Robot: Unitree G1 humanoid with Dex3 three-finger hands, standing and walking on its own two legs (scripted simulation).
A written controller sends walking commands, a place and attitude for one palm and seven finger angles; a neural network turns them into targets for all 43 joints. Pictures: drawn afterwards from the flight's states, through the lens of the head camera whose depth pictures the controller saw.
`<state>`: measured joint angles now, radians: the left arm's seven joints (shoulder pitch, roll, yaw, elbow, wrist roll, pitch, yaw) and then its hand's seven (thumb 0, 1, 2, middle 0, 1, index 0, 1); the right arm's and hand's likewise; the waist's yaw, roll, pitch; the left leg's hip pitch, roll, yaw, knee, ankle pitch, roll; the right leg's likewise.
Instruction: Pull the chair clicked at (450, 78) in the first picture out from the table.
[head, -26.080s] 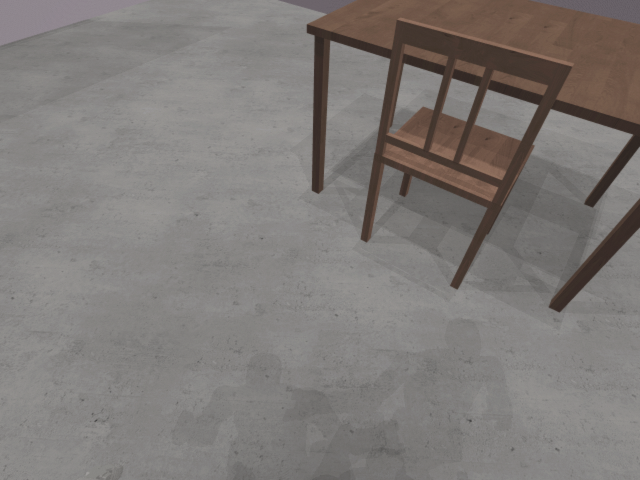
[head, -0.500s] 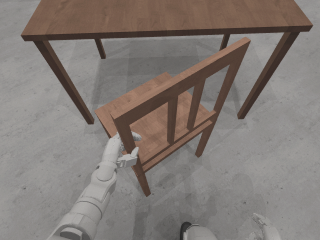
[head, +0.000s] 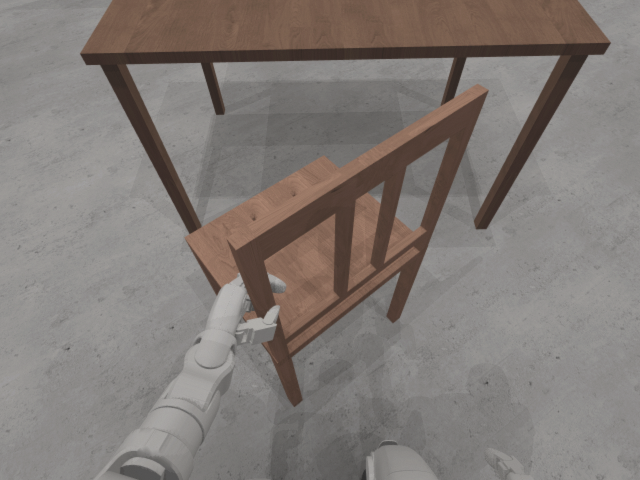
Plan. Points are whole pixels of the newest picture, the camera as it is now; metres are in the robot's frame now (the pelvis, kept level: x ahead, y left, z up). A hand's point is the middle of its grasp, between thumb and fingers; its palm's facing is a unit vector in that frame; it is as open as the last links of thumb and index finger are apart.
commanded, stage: step backward, pulling the chair out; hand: left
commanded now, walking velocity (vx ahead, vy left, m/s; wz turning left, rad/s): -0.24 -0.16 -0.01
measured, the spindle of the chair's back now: (342, 253) +0.46 -0.03 -0.09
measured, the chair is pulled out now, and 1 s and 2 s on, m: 0.41 0.50 0.50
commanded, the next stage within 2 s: stop walking, hand still on the chair in 0.16 s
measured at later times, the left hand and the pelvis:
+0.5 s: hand (262, 384) +0.24 +0.08 -0.06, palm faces -0.16 -0.96 -0.22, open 5.9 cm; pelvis -0.08 +0.00 +0.00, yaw +0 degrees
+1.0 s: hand (256, 393) +0.23 +0.09 -0.06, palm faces -0.20 -0.96 -0.21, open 5.9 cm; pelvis -0.05 +0.01 +0.00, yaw -1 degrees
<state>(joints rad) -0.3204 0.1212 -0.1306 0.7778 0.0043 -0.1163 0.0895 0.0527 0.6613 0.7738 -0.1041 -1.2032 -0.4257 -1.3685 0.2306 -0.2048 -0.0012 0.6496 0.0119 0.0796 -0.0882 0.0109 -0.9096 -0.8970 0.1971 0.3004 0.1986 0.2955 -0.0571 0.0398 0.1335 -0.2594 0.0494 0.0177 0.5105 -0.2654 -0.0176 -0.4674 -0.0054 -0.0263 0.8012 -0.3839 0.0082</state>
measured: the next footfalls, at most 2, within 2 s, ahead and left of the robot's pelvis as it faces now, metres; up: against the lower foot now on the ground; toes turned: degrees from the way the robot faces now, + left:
right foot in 0.08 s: +0.04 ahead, -0.13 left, +0.00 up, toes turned -2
left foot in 0.34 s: -0.04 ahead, +0.14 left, +0.00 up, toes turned +2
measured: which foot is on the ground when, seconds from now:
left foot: down 0.00-0.12, up 0.14-0.32, down 0.34-1.00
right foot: up 0.00-0.06, down 0.08-1.00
